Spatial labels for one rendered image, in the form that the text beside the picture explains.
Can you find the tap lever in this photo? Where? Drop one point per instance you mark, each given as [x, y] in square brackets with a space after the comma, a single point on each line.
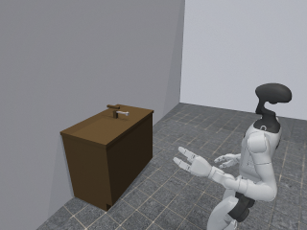
[126, 113]

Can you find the robot left upper arm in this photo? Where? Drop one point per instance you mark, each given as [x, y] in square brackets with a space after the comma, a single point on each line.
[259, 148]

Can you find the counter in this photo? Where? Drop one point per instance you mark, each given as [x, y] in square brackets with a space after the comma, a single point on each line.
[107, 151]

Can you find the right robot forearm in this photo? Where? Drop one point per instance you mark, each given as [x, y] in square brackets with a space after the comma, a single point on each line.
[238, 157]

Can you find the robot left hand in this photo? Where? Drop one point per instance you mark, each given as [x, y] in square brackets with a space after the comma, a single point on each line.
[200, 167]

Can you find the robot torso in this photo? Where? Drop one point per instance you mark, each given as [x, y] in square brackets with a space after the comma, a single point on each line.
[246, 166]

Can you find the left robot forearm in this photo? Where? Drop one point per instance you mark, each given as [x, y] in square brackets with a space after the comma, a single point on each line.
[242, 186]

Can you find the robot right hand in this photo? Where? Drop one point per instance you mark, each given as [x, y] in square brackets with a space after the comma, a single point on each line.
[230, 160]

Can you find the robot head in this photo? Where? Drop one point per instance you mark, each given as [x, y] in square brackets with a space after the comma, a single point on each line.
[273, 93]

